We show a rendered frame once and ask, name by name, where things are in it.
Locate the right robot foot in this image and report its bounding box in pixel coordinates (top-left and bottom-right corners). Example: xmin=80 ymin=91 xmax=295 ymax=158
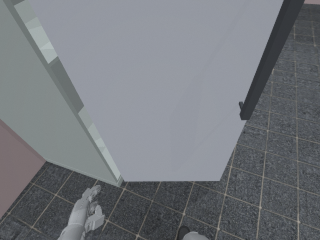
xmin=177 ymin=225 xmax=190 ymax=240

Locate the fridge door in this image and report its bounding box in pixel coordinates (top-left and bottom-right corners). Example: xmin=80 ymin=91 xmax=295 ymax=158
xmin=28 ymin=0 xmax=284 ymax=182

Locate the handle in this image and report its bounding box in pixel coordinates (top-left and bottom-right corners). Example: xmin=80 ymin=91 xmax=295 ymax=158
xmin=239 ymin=0 xmax=305 ymax=120

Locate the left robot forearm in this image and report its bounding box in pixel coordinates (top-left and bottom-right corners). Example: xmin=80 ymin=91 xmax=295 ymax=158
xmin=57 ymin=224 xmax=86 ymax=240

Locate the left robot hand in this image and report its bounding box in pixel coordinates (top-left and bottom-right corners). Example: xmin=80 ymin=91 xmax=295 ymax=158
xmin=67 ymin=185 xmax=105 ymax=233

